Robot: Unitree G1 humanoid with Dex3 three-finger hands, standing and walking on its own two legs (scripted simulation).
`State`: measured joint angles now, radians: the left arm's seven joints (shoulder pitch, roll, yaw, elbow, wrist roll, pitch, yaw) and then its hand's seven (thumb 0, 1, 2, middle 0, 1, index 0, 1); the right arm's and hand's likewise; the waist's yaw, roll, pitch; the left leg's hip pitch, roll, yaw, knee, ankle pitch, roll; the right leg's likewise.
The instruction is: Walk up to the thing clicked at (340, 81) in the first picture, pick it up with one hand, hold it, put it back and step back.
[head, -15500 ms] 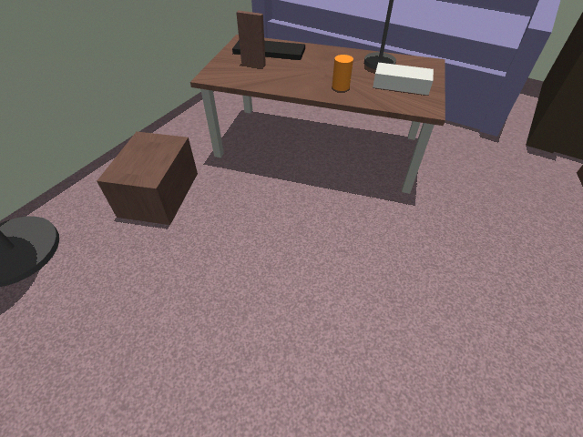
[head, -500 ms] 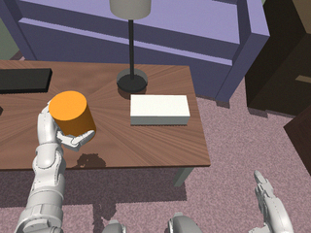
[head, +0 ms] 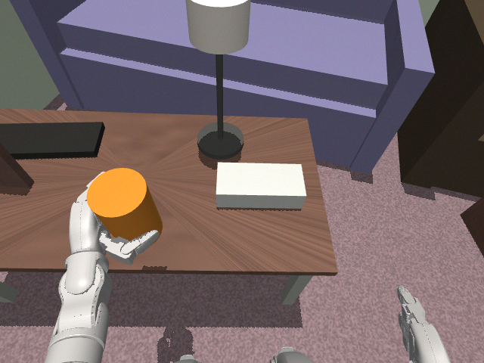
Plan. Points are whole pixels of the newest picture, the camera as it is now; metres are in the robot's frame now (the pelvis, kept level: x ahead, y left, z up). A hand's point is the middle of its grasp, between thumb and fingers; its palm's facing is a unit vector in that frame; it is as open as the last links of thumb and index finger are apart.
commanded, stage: lift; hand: left
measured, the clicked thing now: (129, 212) +0.36 +0.18 +0.06
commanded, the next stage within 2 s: hold in 0.06 s
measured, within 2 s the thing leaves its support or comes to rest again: neither
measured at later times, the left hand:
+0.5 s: hand (127, 213) +0.35 +0.17 +0.06, palm faces +0.14 -0.99 -0.01, open 10.9 cm
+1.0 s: hand (125, 219) +0.34 +0.17 +0.07, palm faces +0.15 -0.99 +0.00, open 10.9 cm
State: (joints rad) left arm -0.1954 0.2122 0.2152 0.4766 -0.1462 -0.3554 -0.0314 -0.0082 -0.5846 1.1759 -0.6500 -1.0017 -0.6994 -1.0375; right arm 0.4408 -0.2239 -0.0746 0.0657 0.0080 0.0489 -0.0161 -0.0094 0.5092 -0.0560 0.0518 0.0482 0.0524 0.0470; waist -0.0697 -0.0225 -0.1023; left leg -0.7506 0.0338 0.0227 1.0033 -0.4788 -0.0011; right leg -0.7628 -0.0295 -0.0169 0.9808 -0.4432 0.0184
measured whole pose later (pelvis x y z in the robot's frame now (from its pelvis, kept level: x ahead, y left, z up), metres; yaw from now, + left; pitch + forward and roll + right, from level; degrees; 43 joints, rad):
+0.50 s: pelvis +0.02 +0.00 +0.01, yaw +0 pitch +12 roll +0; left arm -0.09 0.19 0.18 0.32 -0.16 -0.29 -0.03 -0.01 -0.57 1.15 -0.65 -0.99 -0.70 -1.02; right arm 0.42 -0.22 -0.07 0.12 0.02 0.09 -0.02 -0.01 0.51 -0.06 0.05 0.05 0.05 0.05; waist -0.04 -0.01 -0.11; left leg -0.66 0.03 0.02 0.94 -0.48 -0.01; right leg -0.68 -0.03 -0.02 0.93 -0.45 0.02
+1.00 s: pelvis +0.01 +0.00 +0.02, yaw +0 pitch +9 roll +0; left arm -0.06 0.18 0.17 0.28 -0.17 -0.24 -0.02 -0.01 -0.56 1.15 -0.65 -0.99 -0.70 -1.03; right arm 0.39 -0.22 -0.08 0.20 0.03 0.07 -0.03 -0.01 0.51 -0.06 0.05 0.05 0.05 0.05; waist -0.03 -0.01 -0.09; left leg -0.60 0.03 0.02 0.90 -0.45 -0.01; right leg -0.62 -0.03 -0.02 0.89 -0.43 0.02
